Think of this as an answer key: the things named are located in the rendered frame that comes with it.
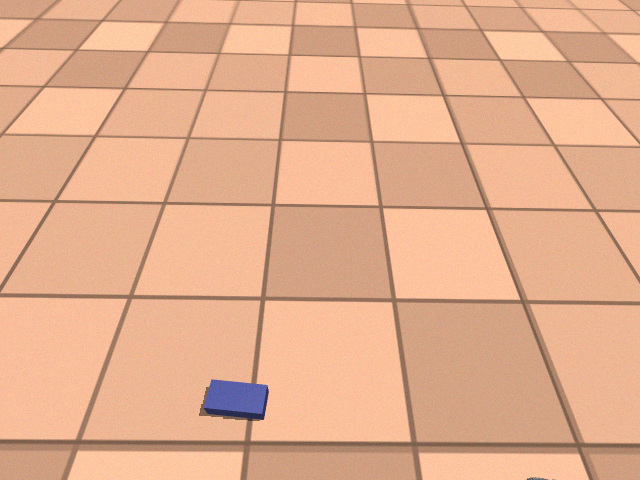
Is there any carton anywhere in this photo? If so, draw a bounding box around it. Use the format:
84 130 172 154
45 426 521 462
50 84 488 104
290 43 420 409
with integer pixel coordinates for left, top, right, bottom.
204 379 269 420

